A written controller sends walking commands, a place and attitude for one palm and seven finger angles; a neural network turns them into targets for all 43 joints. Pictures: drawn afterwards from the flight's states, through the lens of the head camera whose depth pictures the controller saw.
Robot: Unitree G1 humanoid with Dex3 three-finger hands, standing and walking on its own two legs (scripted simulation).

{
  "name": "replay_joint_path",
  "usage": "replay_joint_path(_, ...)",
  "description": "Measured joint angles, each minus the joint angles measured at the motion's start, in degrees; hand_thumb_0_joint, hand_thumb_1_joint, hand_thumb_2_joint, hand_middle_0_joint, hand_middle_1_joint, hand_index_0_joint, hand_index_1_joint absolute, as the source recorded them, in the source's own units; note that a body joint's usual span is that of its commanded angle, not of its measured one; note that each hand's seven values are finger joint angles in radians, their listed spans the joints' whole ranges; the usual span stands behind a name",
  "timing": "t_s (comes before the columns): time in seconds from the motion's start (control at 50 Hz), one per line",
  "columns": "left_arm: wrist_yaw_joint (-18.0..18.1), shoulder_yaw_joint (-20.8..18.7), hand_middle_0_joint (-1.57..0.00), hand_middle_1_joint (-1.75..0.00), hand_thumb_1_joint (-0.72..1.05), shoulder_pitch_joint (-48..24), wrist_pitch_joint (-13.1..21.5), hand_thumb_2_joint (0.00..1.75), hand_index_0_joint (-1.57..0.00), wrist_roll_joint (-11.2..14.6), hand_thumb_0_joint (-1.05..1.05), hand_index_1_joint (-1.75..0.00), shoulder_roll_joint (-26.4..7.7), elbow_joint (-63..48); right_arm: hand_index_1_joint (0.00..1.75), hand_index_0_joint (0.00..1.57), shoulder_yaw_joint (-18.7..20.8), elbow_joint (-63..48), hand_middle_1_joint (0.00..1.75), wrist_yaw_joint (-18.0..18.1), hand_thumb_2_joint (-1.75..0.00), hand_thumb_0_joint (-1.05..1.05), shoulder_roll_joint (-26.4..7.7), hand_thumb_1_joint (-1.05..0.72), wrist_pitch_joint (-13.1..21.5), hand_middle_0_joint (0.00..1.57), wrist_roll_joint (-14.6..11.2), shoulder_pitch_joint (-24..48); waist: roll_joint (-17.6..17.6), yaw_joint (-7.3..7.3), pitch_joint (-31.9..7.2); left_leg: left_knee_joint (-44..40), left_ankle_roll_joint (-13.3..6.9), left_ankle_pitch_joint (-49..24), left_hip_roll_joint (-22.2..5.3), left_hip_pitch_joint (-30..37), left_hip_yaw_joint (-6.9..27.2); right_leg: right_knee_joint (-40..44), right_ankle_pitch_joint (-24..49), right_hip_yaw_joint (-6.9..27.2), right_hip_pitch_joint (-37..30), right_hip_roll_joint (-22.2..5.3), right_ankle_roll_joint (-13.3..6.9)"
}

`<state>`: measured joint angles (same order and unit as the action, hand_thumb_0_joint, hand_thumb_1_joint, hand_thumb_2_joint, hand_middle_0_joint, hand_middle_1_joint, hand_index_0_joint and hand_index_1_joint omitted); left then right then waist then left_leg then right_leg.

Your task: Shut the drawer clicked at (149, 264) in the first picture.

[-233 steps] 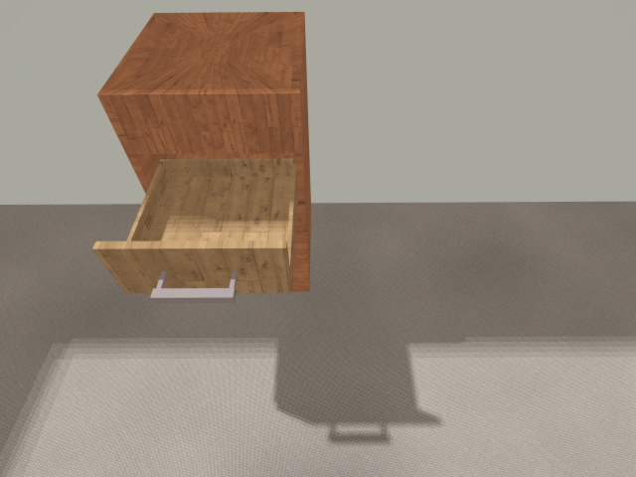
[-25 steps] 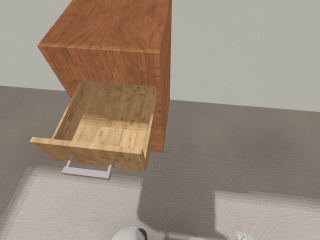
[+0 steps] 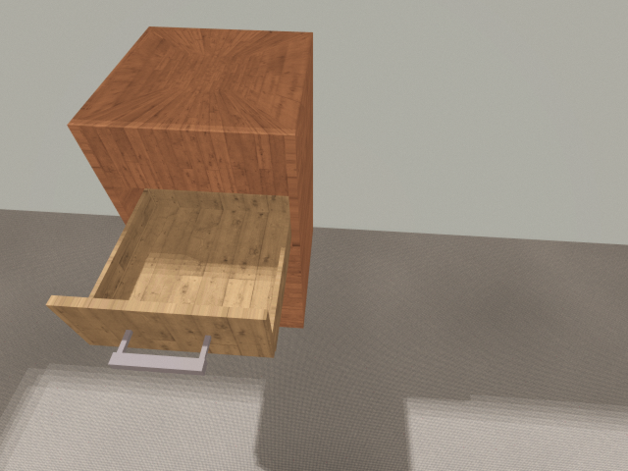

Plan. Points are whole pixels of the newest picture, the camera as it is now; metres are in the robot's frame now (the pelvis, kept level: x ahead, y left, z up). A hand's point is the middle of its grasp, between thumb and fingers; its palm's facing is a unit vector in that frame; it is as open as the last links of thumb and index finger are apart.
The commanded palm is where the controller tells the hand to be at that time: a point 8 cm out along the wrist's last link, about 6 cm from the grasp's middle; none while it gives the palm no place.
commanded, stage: come to a stop and stand still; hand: left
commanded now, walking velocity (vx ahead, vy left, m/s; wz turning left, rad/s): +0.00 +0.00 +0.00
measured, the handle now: (162, 351) +0.34 +0.30 -0.21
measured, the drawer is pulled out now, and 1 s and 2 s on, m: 0.30 0.30 0.30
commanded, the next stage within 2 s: look again from close up in 0.36 s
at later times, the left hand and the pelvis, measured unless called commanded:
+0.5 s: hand out of the picture +0.01 +0.19 -0.16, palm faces +0.00 -0.98 -0.22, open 7.3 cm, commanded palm none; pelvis +0.00 +0.02 +0.01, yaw -1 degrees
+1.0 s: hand out of the picture +0.01 +0.16 -0.16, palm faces +0.01 -0.98 -0.21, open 7.3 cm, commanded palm none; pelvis +0.01 -0.02 +0.01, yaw -1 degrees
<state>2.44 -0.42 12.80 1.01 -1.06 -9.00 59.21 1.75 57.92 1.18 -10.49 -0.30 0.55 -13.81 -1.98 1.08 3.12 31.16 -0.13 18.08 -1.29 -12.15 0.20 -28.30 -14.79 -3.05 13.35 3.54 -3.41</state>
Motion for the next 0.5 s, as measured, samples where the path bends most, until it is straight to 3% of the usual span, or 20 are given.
replay_joint_path(0.22, -1.12, 0.42, -0.20, -0.30, 0.91, 1.06, -0.96, 0.90, -0.20, 0.44, 0.00, -0.30, -0.77, 0.93, 0.30, 0.20, -2.82, 1.48, 0.30, -0.04, -0.90, 0.00, 0.58, -0.93, 1.45, 0.20, 0.56, -4.67, -0.87, -0.75, -2.04, -5.20, -2.07, -2.14, 3.56, 2.30, -1.93, -0.01, 0.36, 2.07, 0.29, -3.46, 2.23)
replay_joint_path(0.5, -0.89, 1.29, -0.20, -0.30, 0.91, 3.25, -0.59, 0.90, -0.20, 0.41, 0.00, -0.30, 1.34, 4.64, 0.30, 0.20, -3.36, 5.29, 0.30, 0.12, -0.90, 0.00, 1.00, -0.91, 2.04, 0.20, 0.20, -4.26, -0.27, -1.12, -1.66, -7.28, -1.71, -2.51, 3.65, 4.00, -2.24, 0.22, -0.17, 2.47, -0.44, -3.48, 2.00)
